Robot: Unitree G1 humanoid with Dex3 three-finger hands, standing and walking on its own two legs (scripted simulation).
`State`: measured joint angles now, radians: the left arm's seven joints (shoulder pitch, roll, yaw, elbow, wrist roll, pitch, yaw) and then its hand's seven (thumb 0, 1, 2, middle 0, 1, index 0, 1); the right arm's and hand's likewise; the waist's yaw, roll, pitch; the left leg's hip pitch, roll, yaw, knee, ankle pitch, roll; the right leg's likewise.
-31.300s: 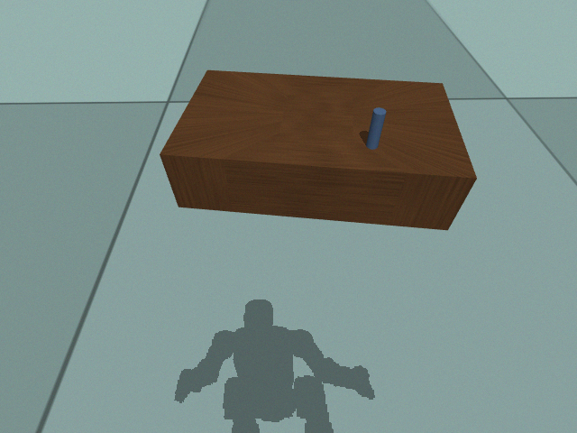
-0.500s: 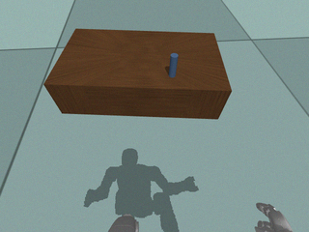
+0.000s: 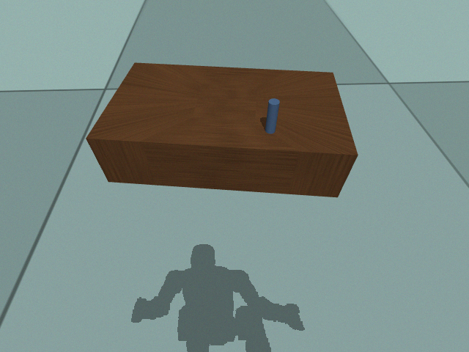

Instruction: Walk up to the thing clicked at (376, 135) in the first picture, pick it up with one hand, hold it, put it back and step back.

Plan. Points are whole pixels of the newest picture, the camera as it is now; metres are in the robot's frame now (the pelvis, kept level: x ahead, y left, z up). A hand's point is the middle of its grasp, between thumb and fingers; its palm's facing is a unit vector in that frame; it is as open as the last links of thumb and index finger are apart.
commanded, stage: step back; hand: right
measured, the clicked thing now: (272, 116) +1.14 -0.18 -0.35
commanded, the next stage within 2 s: stand in 0.40 s
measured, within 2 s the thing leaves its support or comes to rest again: neither
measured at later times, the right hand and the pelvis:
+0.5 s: hand (361, 342) +0.16 -0.23 -0.13, palm faces -0.02 +0.94 -0.35, open 7.4 cm; pelvis +0.04 +0.02 +0.01, yaw +1 degrees
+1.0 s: hand out of the picture +0.09 -0.25 -0.14, palm faces -0.01 +0.94 -0.33, open 7.4 cm; pelvis +0.01 +0.00 +0.02, yaw +0 degrees
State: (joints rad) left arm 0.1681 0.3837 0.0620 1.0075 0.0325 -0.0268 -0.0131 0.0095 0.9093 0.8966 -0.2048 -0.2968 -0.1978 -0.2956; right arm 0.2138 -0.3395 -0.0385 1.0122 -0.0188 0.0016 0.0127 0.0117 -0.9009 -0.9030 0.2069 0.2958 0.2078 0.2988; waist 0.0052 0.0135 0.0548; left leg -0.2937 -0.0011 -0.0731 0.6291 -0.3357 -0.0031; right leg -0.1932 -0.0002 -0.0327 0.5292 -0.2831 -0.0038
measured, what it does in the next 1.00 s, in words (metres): stands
